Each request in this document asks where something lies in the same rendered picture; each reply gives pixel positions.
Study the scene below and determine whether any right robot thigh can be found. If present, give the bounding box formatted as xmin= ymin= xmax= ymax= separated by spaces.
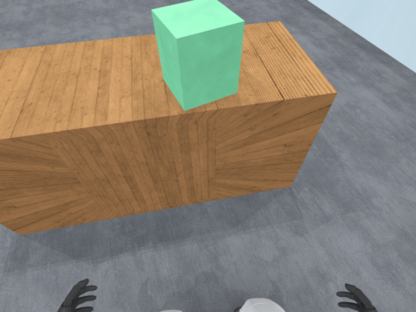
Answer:
xmin=239 ymin=298 xmax=285 ymax=312

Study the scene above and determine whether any carton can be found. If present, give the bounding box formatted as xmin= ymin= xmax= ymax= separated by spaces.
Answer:
xmin=151 ymin=0 xmax=245 ymax=111

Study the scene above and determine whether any robot right hand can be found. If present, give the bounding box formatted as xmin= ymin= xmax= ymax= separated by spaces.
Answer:
xmin=336 ymin=283 xmax=378 ymax=312

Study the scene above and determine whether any robot left hand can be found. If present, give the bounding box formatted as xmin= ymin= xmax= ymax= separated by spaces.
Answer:
xmin=57 ymin=279 xmax=98 ymax=312

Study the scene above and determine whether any pedestal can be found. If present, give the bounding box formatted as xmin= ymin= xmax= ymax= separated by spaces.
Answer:
xmin=0 ymin=21 xmax=337 ymax=235

